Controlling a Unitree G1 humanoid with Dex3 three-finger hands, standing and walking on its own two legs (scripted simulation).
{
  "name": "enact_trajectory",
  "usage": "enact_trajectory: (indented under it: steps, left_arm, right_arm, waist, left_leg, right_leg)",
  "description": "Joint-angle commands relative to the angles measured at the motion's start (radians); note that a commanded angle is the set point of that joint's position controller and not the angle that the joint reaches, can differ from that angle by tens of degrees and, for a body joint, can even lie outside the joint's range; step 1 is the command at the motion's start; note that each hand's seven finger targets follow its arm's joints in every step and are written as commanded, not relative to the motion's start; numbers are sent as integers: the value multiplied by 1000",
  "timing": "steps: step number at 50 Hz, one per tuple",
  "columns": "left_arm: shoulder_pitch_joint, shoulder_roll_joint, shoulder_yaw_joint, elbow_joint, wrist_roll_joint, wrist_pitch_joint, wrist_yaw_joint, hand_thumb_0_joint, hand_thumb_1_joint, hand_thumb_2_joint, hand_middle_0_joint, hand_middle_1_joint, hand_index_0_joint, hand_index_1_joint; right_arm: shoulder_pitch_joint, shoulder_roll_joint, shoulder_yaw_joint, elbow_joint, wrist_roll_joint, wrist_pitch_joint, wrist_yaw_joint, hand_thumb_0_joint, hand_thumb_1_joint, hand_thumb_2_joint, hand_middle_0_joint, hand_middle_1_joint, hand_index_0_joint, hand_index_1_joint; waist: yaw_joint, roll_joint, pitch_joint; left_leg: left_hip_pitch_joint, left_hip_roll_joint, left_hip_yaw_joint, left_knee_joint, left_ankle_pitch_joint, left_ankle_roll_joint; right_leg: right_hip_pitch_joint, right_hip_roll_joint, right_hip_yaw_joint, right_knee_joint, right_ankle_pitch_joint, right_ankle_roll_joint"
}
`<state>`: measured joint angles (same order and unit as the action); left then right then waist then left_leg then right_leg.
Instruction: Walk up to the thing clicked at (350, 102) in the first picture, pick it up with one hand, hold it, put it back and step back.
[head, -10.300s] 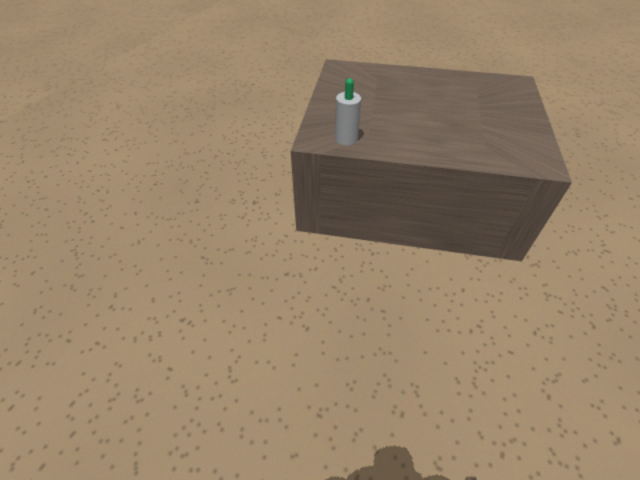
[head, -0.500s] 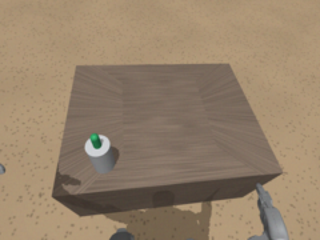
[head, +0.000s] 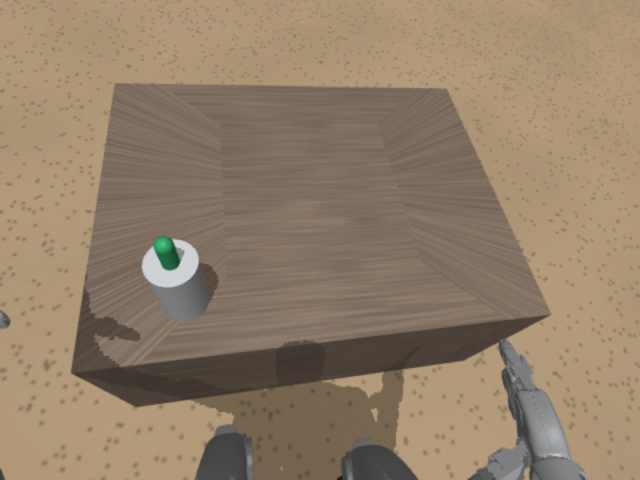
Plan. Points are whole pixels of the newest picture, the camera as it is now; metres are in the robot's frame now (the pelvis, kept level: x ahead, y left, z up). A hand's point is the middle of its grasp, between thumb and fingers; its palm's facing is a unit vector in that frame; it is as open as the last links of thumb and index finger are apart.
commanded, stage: approach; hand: left
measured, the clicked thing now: (176, 275) +0.45 +0.20 -0.17
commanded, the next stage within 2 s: close in in 0.30 s
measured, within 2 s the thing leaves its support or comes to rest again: neither
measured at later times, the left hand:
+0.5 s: hand (129, 300) +0.41 +0.27 -0.19, palm faces +0.15 -0.99 +0.07, open 17.7 cm
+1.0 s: hand (172, 295) +0.42 +0.21 -0.21, palm faces +0.17 -0.98 +0.03, open 17.6 cm
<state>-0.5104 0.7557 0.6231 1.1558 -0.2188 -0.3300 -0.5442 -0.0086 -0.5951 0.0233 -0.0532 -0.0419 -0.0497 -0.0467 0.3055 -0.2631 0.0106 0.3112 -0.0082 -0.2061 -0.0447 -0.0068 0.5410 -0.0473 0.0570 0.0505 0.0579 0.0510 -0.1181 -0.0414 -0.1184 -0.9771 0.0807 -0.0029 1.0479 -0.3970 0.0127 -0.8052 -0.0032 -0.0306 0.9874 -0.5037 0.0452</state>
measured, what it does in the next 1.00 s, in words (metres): lowers itself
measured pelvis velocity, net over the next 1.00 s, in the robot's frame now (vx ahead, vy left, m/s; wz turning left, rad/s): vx -0.04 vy -0.01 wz -0.07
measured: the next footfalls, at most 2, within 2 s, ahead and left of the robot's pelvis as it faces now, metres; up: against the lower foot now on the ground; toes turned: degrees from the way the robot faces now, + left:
none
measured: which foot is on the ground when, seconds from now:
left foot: down 0.00-1.00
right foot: down 0.00-1.00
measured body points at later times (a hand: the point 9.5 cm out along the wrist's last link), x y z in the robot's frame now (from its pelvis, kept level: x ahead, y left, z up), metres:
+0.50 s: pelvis -0.03 +0.00 -0.12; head +0.16 +0.09 +0.28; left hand +0.40 +0.32 -0.19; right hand +0.14 -0.26 -0.05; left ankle +0.05 +0.11 -0.67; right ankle -0.02 -0.15 -0.67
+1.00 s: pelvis -0.04 -0.01 -0.14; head +0.14 +0.07 +0.26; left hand +0.41 +0.26 -0.20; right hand +0.13 -0.27 -0.04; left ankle +0.05 +0.11 -0.67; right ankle -0.02 -0.15 -0.67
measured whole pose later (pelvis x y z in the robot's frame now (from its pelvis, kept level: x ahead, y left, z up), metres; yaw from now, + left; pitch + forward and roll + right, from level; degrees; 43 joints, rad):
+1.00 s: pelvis -0.04 -0.01 -0.14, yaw -4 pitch +31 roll -7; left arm -0.52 0.52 0.58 1.02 -0.11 -0.65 -0.16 -0.01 -0.61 0.01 -0.06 -0.07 -0.09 -0.05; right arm 0.48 -0.31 -0.11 -0.36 -0.05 -0.10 0.09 -0.01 0.51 -0.05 0.06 0.05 0.06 0.05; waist -0.31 -0.03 -0.17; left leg -1.68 0.11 -0.08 1.65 -0.54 0.00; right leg -1.48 0.03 -0.06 1.63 -0.70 0.03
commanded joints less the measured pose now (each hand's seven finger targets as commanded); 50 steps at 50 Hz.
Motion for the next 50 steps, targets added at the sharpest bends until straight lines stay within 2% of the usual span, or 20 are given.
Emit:
enact_trajectory:
  steps: [1, 3, 7, 8, 11, 14, 17, 20, 23, 25, 28, 30, 32, 37, 39, 41, 42, 46, 49, 50]
  left_arm:
    - [-234, 281, 85, -204, -52, -170, 7, 0, -576, 10, -55, -45, -55, -48]
    - [-245, 291, 116, -221, -54, -218, 18, 0, -591, 0, -66, -46, -65, -49]
    - [-269, 263, 119, -258, -42, -298, 39, 0, -607, 0, -78, -45, -67, -56]
    - [-281, 285, 128, -266, -33, -314, 48, 0, -609, 8, -74, -41, -59, -57]
    - [-265, 220, 94, -227, -12, -336, 68, 0, -605, 11, -80, -44, -62, -61]
    - [-263, 207, 77, -199, 9, -347, 87, 0, -611, 11, -77, -49, -64, -62]
    - [-235, 214, 82, -179, 31, -357, 116, 0, -611, 16, -73, -60, -66, -69]
    - [-215, 156, 72, -176, 25, -382, 138, 0, -611, 24, -66, -66, -64, -71]
    - [-237, 162, 79, -228, 26, -413, 162, 0, -609, 9, -51, -76, -68, -62]
    - [-259, 143, 76, -270, 34, -428, 178, 0, -583, 7, -50, -70, -69, -54]
    - [-287, 141, 62, -333, 62, -431, 216, 0, -602, 13, -55, -82, -76, -65]
    - [-296, 117, 39, -372, 79, -423, 235, 0, -594, 3, -61, -73, -80, -56]
    - [-312, 120, 24, -422, 88, -414, 258, 0, -567, 1, -65, -68, -84, -50]
    - [-279, 25, -16, -375, 105, -378, 310, 0, -611, 0, -72, -76, -96, -55]
    - [-245, 36, -10, -352, 109, -372, 332, 0, -602, 0, -66, -73, -90, -52]
    - [-230, -39, -40, -300, 104, -366, 344, 0, -608, 0, -64, -71, -89, -48]
    - [-239, 0, -9, -341, 101, -374, 358, 0, -611, 0, -67, -70, -92, -48]
    - [-227, -56, -43, -290, 101, -379, 379, 0, -611, 6, -64, -67, -87, -49]
    - [-255, -15, -38, -321, 117, -391, 398, 0, -598, 25, -57, -55, -76, -41]
    - [-270, -37, -53, -329, 118, -394, 398, 0, -595, 28, -59, -61, -78, -46]
  right_arm:
    - [43, -226, -158, -218, -10, -56, -1, 0, 562, -44, 48, 50, 49, 50]
    - [51, -217, -154, -265, -20, -60, 5, 0, 543, -48, 48, 50, 49, 50]
    - [67, -209, -164, -276, -41, -52, 20, 0, 518, -55, 48, 50, 49, 50]
    - [57, -209, -160, -291, -43, -50, 25, 0, 513, -57, 48, 50, 49, 50]
    - [80, -211, -167, -347, -56, -46, 36, 0, 502, -60, 49, 50, 49, 50]
    - [100, -228, -188, -370, -59, -44, 43, 0, 502, -59, 49, 50, 49, 50]
    - [123, -238, -203, -454, -57, -41, 54, 0, 504, -57, 49, 50, 49, 50]
    - [134, -246, -225, -554, -53, -45, 64, 0, 504, -57, 49, 50, 49, 50]
    - [154, -254, -251, -631, -44, -47, 74, 0, 534, -47, 49, 50, 49, 50]
    - [156, -278, -292, -686, -42, -46, 79, 0, 535, -46, 49, 50, 49, 50]
    - [217, -257, -285, -696, -43, -26, 89, 0, 533, -47, 49, 50, 49, 50]
    - [222, -264, -301, -721, -45, -11, 94, 0, 525, -49, 49, 50, 49, 50]
    - [238, -246, -282, -742, -48, 5, 99, 0, 530, -47, 49, 50, 49, 50]
    - [205, -229, -267, -775, -49, 39, 103, 0, 524, -48, 50, 50, 50, 50]
    - [212, -231, -278, -779, -44, 50, 103, 0, 535, -45, 50, 50, 49, 50]
    - [213, -226, -275, -790, -43, 54, 106, 0, 535, -45, 50, 50, 50, 50]
    - [206, -236, -274, -846, -40, 50, 107, 0, 535, -45, 50, 50, 49, 50]
    - [247, -222, -278, -816, -33, 57, 112, 0, 531, -47, 50, 50, 49, 50]
    - [243, -227, -282, -868, -30, 65, 115, 0, 531, -49, 50, 50, 49, 50]
    - [252, -219, -275, -889, -26, 64, 118, 0, 534, -48, 50, 50, 49, 50]
  waist:
    - [-36, 180, -371]
    - [-37, 214, -425]
    - [-58, 299, -490]
    - [-53, 332, -500]
    - [-80, 381, -531]
    - [-103, 402, -530]
    - [-110, 375, -534]
    - [-137, 342, -550]
    - [-139, 364, -567]
    - [-156, 386, -612]
    - [-153, 445, -599]
    - [-152, 485, -631]
    - [-150, 515, -641]
    - [-148, 455, -533]
    - [-146, 426, -512]
    - [-171, 364, -487]
    - [-163, 332, -524]
    - [-189, 271, -513]
    - [-181, 280, -548]
    - [-190, 274, -566]
  left_leg:
    - [400, -25, -52, -25, 210, -1]
    - [411, -19, -66, 21, 289, -7]
    - [369, -18, -72, 114, 328, -15]
    - [356, -17, -79, 125, 305, -18]
    - [340, -4, -98, 165, 308, -28]
    - [290, 4, -112, 204, 263, -32]
    - [188, -2, -111, 255, 200, -23]
    - [96, -7, -108, 307, 148, -9]
    - [65, -7, -117, 331, 79, -13]
    - [93, -1, -132, 350, 113, -18]
    - [89, -2, -136, 345, 38, -27]
    - [141, 4, -153, 336, 28, -37]
    - [139, -3, -137, 350, 52, -35]
    - [50, -4, -140, 341, -63, -28]
    - [7, -12, -123, 355, -44, -20]
    - [-41, -12, -120, 377, -21, -12]
    - [-61, -15, -107, 388, -7, -5]
    - [-112, -18, -100, 420, 12, 6]
    - [-112, -21, -95, 413, -15, 4]
    - [-103, -19, -94, 416, -9, 5]
  right_leg:
    - [-159, 34, -21, -43, 196, -58]
    - [-201, 36, -27, 3, 226, -60]
    - [-299, 36, -27, 99, 239, -65]
    - [-325, 36, -30, 125, 214, -68]
    - [-412, 44, -46, 185, 181, -77]
    - [-498, 52, -58, 244, 134, -83]
    - [-527, 57, -60, 295, 117, -87]
    - [-544, 63, -60, 344, 113, -87]
    - [-588, 65, -63, 390, 63, -89]
    - [-615, 67, -67, 422, 80, -90]
    - [-649, 61, -62, 439, 37, -89]
    - [-687, 59, -64, 454, 13, -89]
    - [-667, 59, -60, 452, 31, -87]
    - [-705, 58, -63, 453, -31, -84]
    - [-670, 60, -59, 443, -11, -81]
    - [-674, 64, -63, 443, 7, -79]
    - [-631, 65, -51, 429, 23, -75]
    - [-608, 67, -33, 426, 49, -67]
    - [-583, 66, -20, 417, 28, -67]
    - [-575, 67, -15, 413, 34, -66]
